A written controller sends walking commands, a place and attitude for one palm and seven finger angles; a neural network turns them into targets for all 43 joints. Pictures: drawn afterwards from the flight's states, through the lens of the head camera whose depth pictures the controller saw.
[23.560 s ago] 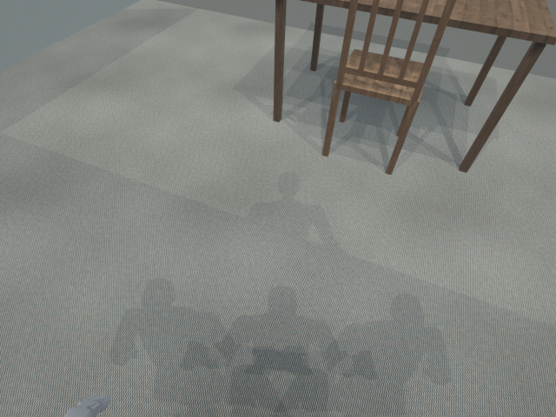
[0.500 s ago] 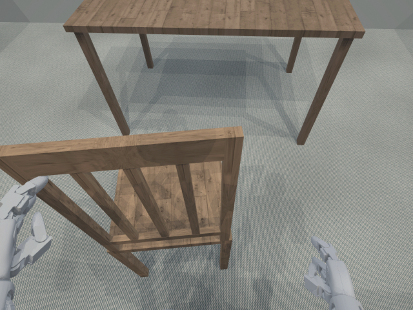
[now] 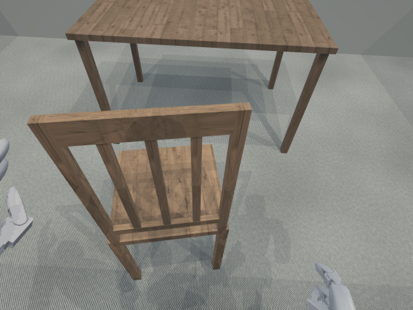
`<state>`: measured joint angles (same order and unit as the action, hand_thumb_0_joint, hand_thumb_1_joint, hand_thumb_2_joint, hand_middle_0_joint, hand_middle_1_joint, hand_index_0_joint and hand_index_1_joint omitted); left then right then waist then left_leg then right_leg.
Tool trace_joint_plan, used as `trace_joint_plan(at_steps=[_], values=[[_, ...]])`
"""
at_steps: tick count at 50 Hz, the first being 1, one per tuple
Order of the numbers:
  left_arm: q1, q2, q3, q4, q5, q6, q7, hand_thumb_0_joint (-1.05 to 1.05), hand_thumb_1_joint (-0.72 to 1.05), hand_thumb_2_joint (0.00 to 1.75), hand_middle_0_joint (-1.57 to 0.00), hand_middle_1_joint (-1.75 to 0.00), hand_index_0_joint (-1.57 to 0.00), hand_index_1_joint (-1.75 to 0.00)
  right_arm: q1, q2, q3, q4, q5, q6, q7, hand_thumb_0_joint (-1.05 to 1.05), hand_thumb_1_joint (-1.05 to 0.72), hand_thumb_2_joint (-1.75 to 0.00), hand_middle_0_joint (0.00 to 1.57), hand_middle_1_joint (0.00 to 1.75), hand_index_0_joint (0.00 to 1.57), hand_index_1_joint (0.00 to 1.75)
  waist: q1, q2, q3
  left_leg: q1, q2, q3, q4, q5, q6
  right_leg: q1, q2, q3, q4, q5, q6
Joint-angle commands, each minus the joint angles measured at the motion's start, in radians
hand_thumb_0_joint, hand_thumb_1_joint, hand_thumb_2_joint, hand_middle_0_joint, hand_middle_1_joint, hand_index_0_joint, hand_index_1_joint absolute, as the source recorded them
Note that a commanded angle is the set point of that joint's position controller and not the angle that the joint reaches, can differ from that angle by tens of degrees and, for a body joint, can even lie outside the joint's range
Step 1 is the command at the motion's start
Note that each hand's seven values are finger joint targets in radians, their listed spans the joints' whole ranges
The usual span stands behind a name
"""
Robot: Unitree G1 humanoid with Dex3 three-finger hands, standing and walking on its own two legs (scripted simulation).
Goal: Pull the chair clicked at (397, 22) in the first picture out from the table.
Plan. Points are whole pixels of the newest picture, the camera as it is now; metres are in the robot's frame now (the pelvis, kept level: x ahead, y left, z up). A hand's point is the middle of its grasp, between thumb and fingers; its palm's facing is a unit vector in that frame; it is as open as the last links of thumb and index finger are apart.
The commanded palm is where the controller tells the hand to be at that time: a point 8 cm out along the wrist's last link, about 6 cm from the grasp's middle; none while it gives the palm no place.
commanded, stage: step back with the hand held close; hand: left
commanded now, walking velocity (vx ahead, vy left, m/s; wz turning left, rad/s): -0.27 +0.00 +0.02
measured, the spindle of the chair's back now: (160, 189) +0.39 +0.14 -0.05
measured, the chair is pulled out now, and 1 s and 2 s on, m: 0.60 0.60 0.60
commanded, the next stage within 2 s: stop stepping back and stand still in 0.34 s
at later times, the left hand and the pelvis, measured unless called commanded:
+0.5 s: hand out of the picture +0.11 +0.24 +0.17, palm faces +0.41 -0.75 -0.51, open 7.4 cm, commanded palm +0.04 +0.28 +0.19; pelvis -0.09 -0.02 +0.00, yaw +1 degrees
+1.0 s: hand out of the picture +0.04 +0.24 +0.17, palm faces +0.46 -0.77 -0.44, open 7.4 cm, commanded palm -0.03 +0.28 +0.19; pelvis -0.16 -0.03 +0.00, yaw +2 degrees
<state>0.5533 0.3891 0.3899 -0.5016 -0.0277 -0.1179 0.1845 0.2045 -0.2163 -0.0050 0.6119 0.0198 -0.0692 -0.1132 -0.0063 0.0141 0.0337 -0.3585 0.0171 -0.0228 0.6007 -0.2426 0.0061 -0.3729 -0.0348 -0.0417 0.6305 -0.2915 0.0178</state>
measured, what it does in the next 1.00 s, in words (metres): walks backwards: right foot, then left foot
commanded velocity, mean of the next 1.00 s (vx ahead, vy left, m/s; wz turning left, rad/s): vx -0.07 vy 0.00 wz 0.02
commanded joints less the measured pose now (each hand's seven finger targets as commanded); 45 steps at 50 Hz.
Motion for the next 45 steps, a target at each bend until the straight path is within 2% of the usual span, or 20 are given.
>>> trace_joint_plan(at_steps=[1, 7, 9, 13, 15, 16, 17, 18, 20, 22, 24, 25, 27, 30, 33, 36, 38, 41, 43, 45], values=[[-0.007, 0.222, 0.195, -0.316, 0.004, -0.131, 0.018, 0.00, 0.90, 0.90, -0.20, -0.30, -0.20, -0.30, -0.099, -0.121, -0.045, -0.164, -0.014, -0.104, 0.006, 0.00, -0.90, -0.90, 0.20, 0.30, 0.20, 0.30, 0.030, 0.228, -0.116, -0.145, 0.213, -0.210, -0.283, -0.063, 0.087, 0.202, -0.006, 0.025, 0.057, -0.039, -0.015], [-0.011, 0.196, 0.169, -0.203, -0.006, -0.156, -0.008, 0.00, 0.90, 0.90, -0.20, -0.30, -0.20, -0.30, -0.075, -0.133, -0.046, -0.076, -0.035, -0.130, 0.025, 0.00, -0.90, -0.90, 0.20, 0.30, 0.20, 0.30, 0.021, 0.239, -0.143, 0.125, 0.214, -0.182, -0.177, 0.435, 0.079, 0.127, 0.002, -0.001, -0.187, 0.051, -0.014], [-0.025, 0.185, 0.145, -0.241, -0.008, -0.153, -0.021, 0.00, 0.90, 0.90, -0.20, -0.30, -0.20, -0.30, -0.093, -0.143, -0.062, -0.089, -0.024, -0.125, 0.031, 0.00, -0.90, -0.90, 0.20, 0.30, 0.20, 0.30, 0.030, 0.145, -0.247, 0.225, 0.200, -0.130, -0.123, 0.517, 0.053, 0.145, 0.014, 0.002, -0.173, 0.098, -0.021], [0.082, 0.221, 0.200, -0.235, -0.040, -0.141, -0.032, 0.00, 0.90, 0.90, -0.20, -0.30, -0.20, -0.30, -0.136, -0.117, -0.065, -0.133, -0.002, -0.089, 0.033, 0.00, -0.90, -0.90, 0.20, 0.30, 0.20, 0.30, 0.036, 0.035, -0.241, 0.107, 0.128, -0.060, -0.062, 0.180, 0.025, 0.155, -0.054, 0.051, -0.235, 0.180, -0.045], [0.027, 0.272, 0.216, -0.237, -0.034, -0.152, -0.019, 0.00, 0.90, 0.90, -0.20, -0.30, -0.20, -0.30, -0.126, -0.098, -0.073, -0.124, 0.006, -0.073, 0.029, 0.00, -0.90, -0.90, 0.20, 0.30, 0.20, 0.30, 0.014, -0.204, -0.186, 0.094, -0.021, 0.023, 0.247, -0.098, -0.031, -0.038, -0.284, 0.280, -0.381, 0.164, -0.149], [0.018, 0.273, 0.224, -0.215, -0.031, -0.139, -0.004, 0.00, 0.90, 0.90, -0.20, -0.30, -0.20, -0.30, -0.140, -0.084, -0.075, -0.108, -0.004, -0.063, 0.031, 0.00, -0.90, -0.90, 0.20, 0.30, 0.20, 0.30, 0.023, -0.228, -0.164, 0.049, -0.035, -0.019, 0.426, -0.154, -0.035, -0.077, -0.358, 0.313, -0.413, 0.168, -0.207], [0.000, 0.275, 0.233, -0.201, -0.022, -0.130, 0.005, 0.00, 0.90, 0.90, -0.20, -0.30, -0.20, -0.30, -0.155, -0.077, -0.070, -0.102, -0.014, -0.057, 0.031, 0.00, -0.90, -0.90, 0.20, 0.30, 0.20, 0.30, 0.020, -0.176, -0.153, 0.013, -0.033, -0.048, 0.491, -0.199, -0.033, -0.076, -0.369, 0.315, -0.402, 0.245, -0.238], [-0.009, 0.240, 0.208, -0.200, -0.021, -0.123, 0.008, 0.00, 0.90, 0.90, -0.20, -0.30, -0.20, -0.30, -0.169, -0.048, -0.049, -0.115, -0.014, -0.054, 0.029, 0.00, -0.90, -0.90, 0.20, 0.30, 0.20, 0.30, 0.009, -0.165, -0.118, -0.026, 0.005, -0.082, 0.411, -0.241, -0.026, -0.021, -0.347, 0.233, -0.346, 0.329, -0.214], [0.000, 0.226, 0.205, -0.144, -0.009, -0.117, 0.019, 0.00, 0.90, 0.90, -0.20, -0.30, -0.20, -0.30, -0.174, -0.050, -0.026, -0.118, -0.018, -0.048, 0.011, 0.00, -0.90, -0.90, 0.20, 0.30, 0.20, 0.30, 0.000, -0.157, -0.099, -0.035, 0.014, -0.041, 0.123, -0.180, -0.023, 0.081, -0.235, 0.109, -0.250, 0.401, -0.128], [0.023, 0.222, 0.192, -0.152, -0.008, -0.123, 0.025, 0.00, 0.90, 0.90, -0.20, -0.30, -0.20, -0.30, -0.162, -0.077, -0.046, -0.116, -0.011, -0.043, -0.001, 0.00, -0.90, -0.90, 0.20, 0.30, 0.20, 0.30, -0.006, -0.087, -0.103, 0.044, 0.022, 0.000, -0.218, 0.080, -0.013, 0.148, -0.158, 0.064, -0.138, 0.430, -0.062], [0.055, 0.201, 0.163, -0.245, -0.014, -0.130, 0.014, 0.00, 0.90, 0.90, -0.20, -0.30, -0.20, -0.30, -0.117, -0.124, -0.069, -0.146, -0.004, -0.048, 0.018, 0.00, -0.90, -0.90, 0.20, 0.30, 0.20, 0.30, 0.021, 0.133, -0.188, 0.118, 0.205, -0.145, -0.243, 0.351, 0.054, 0.130, -0.050, 0.039, -0.029, 0.115, -0.001], [0.079, 0.199, 0.158, -0.259, -0.017, -0.132, 0.006, 0.00, 0.90, 0.90, -0.20, -0.30, -0.20, -0.30, -0.104, -0.133, -0.072, -0.153, 0.009, -0.059, 0.027, 0.00, -0.90, -0.90, 0.20, 0.30, 0.20, 0.30, 0.029, 0.112, -0.207, 0.137, 0.231, -0.135, -0.229, 0.354, 0.062, 0.113, -0.036, 0.047, -0.021, -0.026, -0.002], [0.027, 0.250, 0.208, -0.312, -0.017, -0.125, 0.011, 0.00, 0.90, 0.90, -0.20, -0.30, -0.20, -0.30, -0.116, -0.099, -0.052, -0.149, -0.011, -0.089, 0.025, 0.00, -0.90, -0.90, 0.20, 0.30, 0.20, 0.30, 0.012, 0.310, -0.177, -0.033, 0.245, -0.205, -0.317, 0.089, 0.091, 0.161, -0.034, 0.034, 0.080, -0.140, 0.001], [0.029, 0.209, 0.171, -0.318, -0.015, -0.123, 0.015, 0.00, 0.90, 0.90, -0.20, -0.30, -0.20, -0.30, -0.074, -0.116, -0.049, -0.145, 0.004, -0.110, 0.030, 0.00, -0.90, -0.90, 0.20, 0.30, 0.20, 0.30, 0.006, 0.161, -0.140, -0.072, 0.166, -0.134, -0.226, -0.114, 0.058, 0.249, -0.020, 0.029, -0.123, 0.026, 0.000], [-0.022, 0.211, 0.174, -0.238, 0.001, -0.116, 0.018, 0.00, 0.90, 0.90, -0.20, -0.30, -0.20, -0.30, -0.058, -0.121, -0.045, -0.137, 0.003, -0.118, 0.021, 0.00, -0.90, -0.90, 0.20, 0.30, 0.20, 0.30, -0.002, 0.114, -0.070, -0.180, 0.088, -0.072, -0.240, -0.436, 0.034, 0.258, -0.010, 0.058, -0.195, -0.177, -0.003], [-0.106, 0.200, 0.146, -0.180, 0.009, -0.111, 0.019, 0.00, 0.90, 0.90, -0.20, -0.30, -0.20, -0.30, -0.046, -0.113, -0.044, -0.129, -0.009, -0.118, 0.021, 0.00, -0.90, -0.90, 0.20, 0.30, 0.20, 0.30, -0.010, -0.008, 0.005, -0.043, 0.003, -0.027, -0.066, -0.333, 0.012, 0.020, -0.069, 0.178, -0.365, -0.339, -0.056], [-0.145, 0.213, 0.140, -0.167, 0.005, -0.116, 0.021, 0.00, 0.90, 0.90, -0.20, -0.30, -0.20, -0.30, -0.039, -0.113, -0.038, -0.099, -0.017, -0.109, 0.022, 0.00, -0.90, -0.90, 0.20, 0.30, 0.20, 0.30, -0.019, -0.084, -0.036, 0.104, -0.029, 0.003, 0.114, -0.228, 0.007, -0.102, -0.154, 0.241, -0.425, -0.391, -0.097], [-0.161, 0.203, 0.124, -0.134, -0.001, -0.110, 0.016, 0.00, 0.90, 0.90, -0.20, -0.30, -0.20, -0.30, -0.039, -0.115, -0.033, -0.088, -0.019, -0.089, 0.029, 0.00, -0.90, -0.90, 0.20, 0.30, 0.20, 0.30, -0.026, -0.154, -0.071, 0.172, -0.033, 0.020, 0.176, -0.213, 0.015, -0.169, -0.197, 0.195, -0.422, -0.472, -0.108], [-0.145, 0.201, 0.125, -0.141, -0.004, -0.106, 0.013, 0.00, 0.90, 0.90, -0.20, -0.30, -0.20, -0.30, -0.042, -0.121, -0.029, -0.104, -0.013, -0.082, 0.027, 0.00, -0.90, -0.90, 0.20, 0.30, 0.20, 0.30, -0.032, -0.110, -0.034, 0.145, -0.004, -0.024, 0.033, -0.259, 0.027, -0.158, -0.162, 0.141, -0.338, -0.459, -0.094], [-0.110, 0.207, 0.144, -0.179, -0.003, -0.112, 0.011, 0.00, 0.90, 0.90, -0.20, -0.30, -0.20, -0.30, -0.044, -0.129, -0.034, -0.123, -0.012, -0.083, 0.025, 0.00, -0.90, -0.90, 0.20, 0.30, 0.20, 0.30, -0.024, 0.094, -0.016, 0.037, 0.063, -0.190, -0.216, -0.446, 0.062, -0.084, -0.054, 0.079, -0.136, -0.402, -0.047]])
